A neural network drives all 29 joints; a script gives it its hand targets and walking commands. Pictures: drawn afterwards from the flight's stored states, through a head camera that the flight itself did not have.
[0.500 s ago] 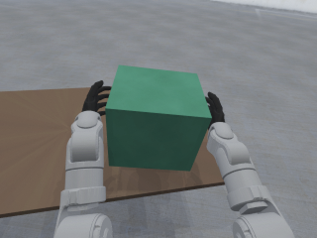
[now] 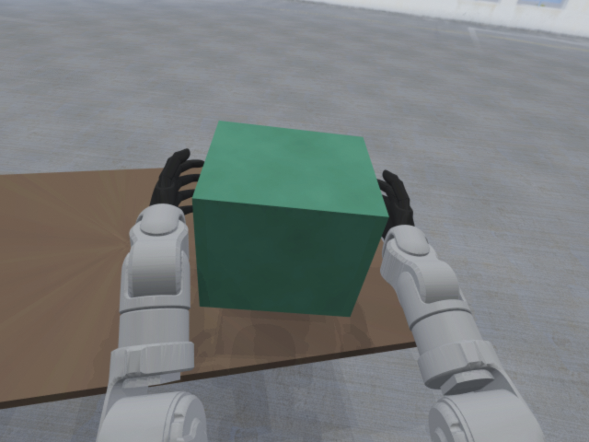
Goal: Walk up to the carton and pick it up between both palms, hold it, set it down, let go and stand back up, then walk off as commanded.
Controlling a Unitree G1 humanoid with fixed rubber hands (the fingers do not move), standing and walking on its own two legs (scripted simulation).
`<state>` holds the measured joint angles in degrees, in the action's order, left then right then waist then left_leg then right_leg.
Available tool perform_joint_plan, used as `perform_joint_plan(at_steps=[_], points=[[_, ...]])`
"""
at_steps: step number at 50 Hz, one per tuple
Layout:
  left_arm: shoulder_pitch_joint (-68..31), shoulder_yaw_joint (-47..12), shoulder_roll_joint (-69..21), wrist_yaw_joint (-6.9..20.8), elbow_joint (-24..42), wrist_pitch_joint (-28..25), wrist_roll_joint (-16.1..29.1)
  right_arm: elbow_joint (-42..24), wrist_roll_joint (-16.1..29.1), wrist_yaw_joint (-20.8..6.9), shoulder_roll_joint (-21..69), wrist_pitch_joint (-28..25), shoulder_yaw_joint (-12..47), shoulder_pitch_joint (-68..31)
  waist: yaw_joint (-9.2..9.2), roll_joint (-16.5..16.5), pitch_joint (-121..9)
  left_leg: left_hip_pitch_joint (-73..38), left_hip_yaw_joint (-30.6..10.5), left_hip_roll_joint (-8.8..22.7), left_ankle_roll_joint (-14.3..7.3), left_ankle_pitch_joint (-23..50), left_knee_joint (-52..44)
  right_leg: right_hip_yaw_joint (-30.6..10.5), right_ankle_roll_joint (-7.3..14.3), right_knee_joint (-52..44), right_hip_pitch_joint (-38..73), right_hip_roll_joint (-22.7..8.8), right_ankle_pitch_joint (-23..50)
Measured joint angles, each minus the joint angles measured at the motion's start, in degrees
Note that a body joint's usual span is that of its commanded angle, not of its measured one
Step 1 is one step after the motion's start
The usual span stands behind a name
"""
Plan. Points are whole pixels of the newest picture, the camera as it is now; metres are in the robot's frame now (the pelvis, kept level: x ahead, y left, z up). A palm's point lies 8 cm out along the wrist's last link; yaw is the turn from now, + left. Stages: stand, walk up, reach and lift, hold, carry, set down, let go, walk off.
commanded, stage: hold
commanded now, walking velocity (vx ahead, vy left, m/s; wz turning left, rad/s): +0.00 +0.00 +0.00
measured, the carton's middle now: (284, 218) +0.39 +0.01 +0.16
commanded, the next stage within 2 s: none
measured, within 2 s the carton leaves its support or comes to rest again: neither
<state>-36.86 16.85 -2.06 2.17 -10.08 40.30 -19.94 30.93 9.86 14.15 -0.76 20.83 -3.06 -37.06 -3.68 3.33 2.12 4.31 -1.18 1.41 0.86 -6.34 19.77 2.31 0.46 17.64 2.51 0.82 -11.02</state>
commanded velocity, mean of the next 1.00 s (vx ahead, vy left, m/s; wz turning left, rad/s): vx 0.00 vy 0.00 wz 0.00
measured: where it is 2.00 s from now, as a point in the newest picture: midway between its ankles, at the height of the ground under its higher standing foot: outside the picture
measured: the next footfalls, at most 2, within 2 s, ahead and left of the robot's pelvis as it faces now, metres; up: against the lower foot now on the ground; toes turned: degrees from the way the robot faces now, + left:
none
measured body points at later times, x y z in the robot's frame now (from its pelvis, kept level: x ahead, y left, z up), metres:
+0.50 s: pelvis +0.00 +0.00 +0.00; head -0.05 +0.03 +0.45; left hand +0.37 +0.16 +0.19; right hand +0.37 -0.15 +0.17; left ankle +0.06 +0.13 -0.75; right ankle +0.00 -0.11 -0.75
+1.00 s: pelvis +0.00 +0.00 +0.00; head -0.05 +0.02 +0.45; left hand +0.37 +0.15 +0.19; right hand +0.37 -0.15 +0.16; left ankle +0.06 +0.13 -0.75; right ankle +0.00 -0.11 -0.75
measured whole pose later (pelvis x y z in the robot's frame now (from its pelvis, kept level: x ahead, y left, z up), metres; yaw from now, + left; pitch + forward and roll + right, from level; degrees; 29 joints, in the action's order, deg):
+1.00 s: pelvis +0.00 +0.00 +0.00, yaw +0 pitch -10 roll -1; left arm -35.3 16.3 -3.3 1.3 -7.7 40.0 -19.8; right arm 29.3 10.2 14.2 -1.1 19.7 -2.8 -35.7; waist -3.7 2.4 3.3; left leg 4.1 -1.1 1.6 0.8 -6.6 20.2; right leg 2.5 0.4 17.3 3.0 1.0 -10.7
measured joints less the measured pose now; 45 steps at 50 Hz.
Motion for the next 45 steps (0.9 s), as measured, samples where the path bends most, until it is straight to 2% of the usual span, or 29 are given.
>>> perform_joint_plan(at_steps=[2, 7, 13, 15, 21, 27, 33, 40, 45], points=[[-0.1, -0.2, 0.1, -0.1, -0.2, 0.1, 0.1, 0.0, 0.1, -0.1, 0.0, 0.0, -0.3, -0.1, -0.05, 0.0, 0.2, 0.3, 0.0, 0.0, -0.1, 0.1, 0.0, 0.0, 0.0, 0.0, -0.3, 0.0, 0.1], [2.9, -2.3, -0.3, -1.7, 5.6, -0.6, 2.6, -5.3, 2.3, 0.6, -1.3, -1.4, 1.7, 2.6, 0.05, -0.7, -0.6, 1.7, 0.1, 0.4, 0.0, -0.3, 0.8, -0.1, -0.2, -1.0, -1.0, 0.4, 0.8], [0.0, 0.0, -1.1, -0.2, 0.8, 0.3, -0.6, 0.0, 0.4, -0.4, -0.6, -0.4, 0.1, 0.2, 0.4, -0.4, 0.6, 0.0, 0.5, 0.0, -0.3, 0.2, -0.3, -0.4, -0.2, -0.4, -0.2, -0.1, 0.5], [0.3, 0.1, -1.0, -0.2, 0.9, 0.6, -0.4, 0.5, 0.2, -0.5, -0.3, -0.7, 0.0, 0.4, 0.24, -0.5, 0.7, 0.3, 0.4, -0.1, -0.3, 0.5, -0.5, -0.3, -0.2, -0.3, -0.5, -0.1, 0.5], [4.0, -3.0, -0.8, -2.4, 6.9, -0.8, 3.7, -6.8, 1.8, 0.3, -1.5, -2.0, 1.9, 4.4, 0.22, -1.2, -0.1, 2.3, -0.2, 0.3, 0.0, 0.0, 0.9, 0.2, -0.2, -1.0, -1.4, 0.3, 1.0], [-0.6, 0.5, -0.9, -0.4, -0.3, 0.0, -0.5, 1.0, -0.8, -0.7, -0.3, -0.5, -0.6, -0.7, 0.54, -0.4, 1.1, 0.4, 0.4, 0.0, -0.2, 0.8, -0.6, -0.2, -0.1, 0.1, -0.8, -0.1, 0.5], [2.2, -1.9, -0.2, -1.9, 5.1, -0.9, 3.4, -4.9, 1.3, 0.5, -0.8, -2.0, 0.9, 2.2, 0.47, -0.6, -0.6, 2.8, -0.2, 0.4, 0.1, 0.4, 0.5, 0.3, 0.1, -0.6, -2.3, 0.4, 0.9], [0.3, 0.4, -0.7, -0.2, 0.9, -0.1, -0.6, 0.3, -0.4, 0.0, -0.2, -0.4, 0.1, -0.7, 0.4, -0.2, 0.5, -0.3, 0.1, 0.0, -0.1, 0.5, -0.7, 0.2, 0.0, -0.5, 0.1, -0.1, 0.4], [3.6, -1.5, -0.7, -1.4, 5.2, 0.0, 1.8, -3.7, 1.3, 0.5, -0.1, -1.5, 1.1, 2.7, -0.34, -0.7, -0.1, 0.8, -0.4, 0.1, 0.1, -0.2, 0.5, 0.6, 0.0, -0.9, 0.0, 0.2, 0.4]])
